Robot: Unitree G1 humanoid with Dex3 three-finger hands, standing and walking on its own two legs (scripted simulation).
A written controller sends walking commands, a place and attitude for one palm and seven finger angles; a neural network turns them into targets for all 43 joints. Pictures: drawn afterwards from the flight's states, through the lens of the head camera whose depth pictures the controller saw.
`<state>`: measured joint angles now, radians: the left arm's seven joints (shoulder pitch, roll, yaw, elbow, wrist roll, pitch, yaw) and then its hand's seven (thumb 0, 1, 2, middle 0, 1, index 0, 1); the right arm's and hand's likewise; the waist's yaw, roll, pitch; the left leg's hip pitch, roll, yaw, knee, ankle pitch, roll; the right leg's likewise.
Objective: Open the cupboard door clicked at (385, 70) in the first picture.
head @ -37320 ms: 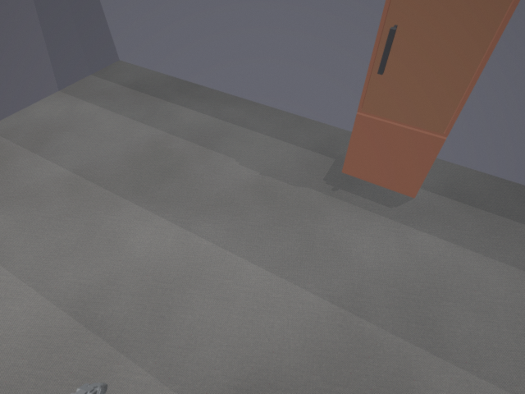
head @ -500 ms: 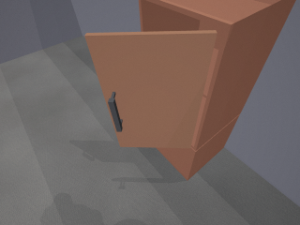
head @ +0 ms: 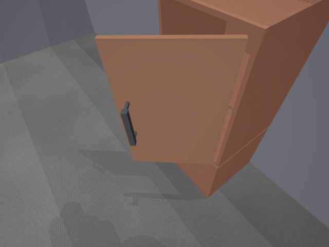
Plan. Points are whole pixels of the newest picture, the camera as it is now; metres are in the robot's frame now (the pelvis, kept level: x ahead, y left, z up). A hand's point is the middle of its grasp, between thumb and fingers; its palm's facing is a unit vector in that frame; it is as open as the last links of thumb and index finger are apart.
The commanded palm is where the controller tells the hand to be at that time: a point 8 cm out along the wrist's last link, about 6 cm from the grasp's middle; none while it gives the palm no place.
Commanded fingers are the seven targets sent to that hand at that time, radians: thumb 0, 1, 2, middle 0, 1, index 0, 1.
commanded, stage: look again from close up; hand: left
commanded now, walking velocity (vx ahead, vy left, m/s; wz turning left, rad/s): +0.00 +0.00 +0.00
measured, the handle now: (130, 124) +0.50 +0.16 -0.05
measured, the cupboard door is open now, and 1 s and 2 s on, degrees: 49 49 49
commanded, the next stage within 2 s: raise the hand with hooked fingers in 0.52 s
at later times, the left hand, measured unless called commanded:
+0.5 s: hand out of the picture +0.03 +0.16 -0.17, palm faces +0.02 -0.97 -0.24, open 7.3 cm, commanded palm none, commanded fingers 0.00 0.90 0.90 -0.20 -0.30 -0.20 -0.30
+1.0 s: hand (100, 240) +0.15 +0.17 -0.05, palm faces -0.03 -1.00 -0.01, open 8.3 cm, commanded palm +0.12 +0.23 -0.06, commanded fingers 0.00 0.43 0.70 -0.23 -0.60 -0.23 -0.60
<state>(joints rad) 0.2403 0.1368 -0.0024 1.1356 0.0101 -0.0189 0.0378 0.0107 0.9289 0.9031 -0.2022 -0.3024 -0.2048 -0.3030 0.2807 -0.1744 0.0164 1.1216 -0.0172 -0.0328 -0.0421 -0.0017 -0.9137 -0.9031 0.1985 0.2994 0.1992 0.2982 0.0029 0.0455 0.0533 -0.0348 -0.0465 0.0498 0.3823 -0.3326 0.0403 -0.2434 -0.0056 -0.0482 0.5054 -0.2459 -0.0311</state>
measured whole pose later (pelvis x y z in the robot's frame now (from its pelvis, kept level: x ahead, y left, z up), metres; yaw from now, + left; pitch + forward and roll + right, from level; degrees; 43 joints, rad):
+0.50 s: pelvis +0.00 -0.02 +0.00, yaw +0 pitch -1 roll +1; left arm 0.20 0.16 0.00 1.11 0.01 -0.02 0.03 0.00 0.91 0.90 -0.20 -0.30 -0.21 -0.30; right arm 0.26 -0.17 0.02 1.13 -0.02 -0.03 -0.04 0.00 -0.91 -0.90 0.20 0.30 0.20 0.30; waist 0.00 0.03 0.06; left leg -0.03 -0.02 0.04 0.36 -0.32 0.01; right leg -0.23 0.02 -0.07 0.47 -0.22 -0.06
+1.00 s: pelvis -0.06 -0.03 -0.08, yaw +1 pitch +12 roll +2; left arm 0.25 0.22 0.20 0.34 -0.32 -0.60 -0.45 0.00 0.66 0.80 -0.22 -0.46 -0.22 -0.46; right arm 0.12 -0.33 -0.06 0.49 0.04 -0.28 -0.01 0.01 -0.91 -0.90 0.20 0.30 0.20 0.30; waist 0.01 -0.05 -0.14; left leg -0.74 -0.03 0.04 1.08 -0.56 0.01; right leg -0.90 -0.02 -0.08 1.07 -0.39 -0.07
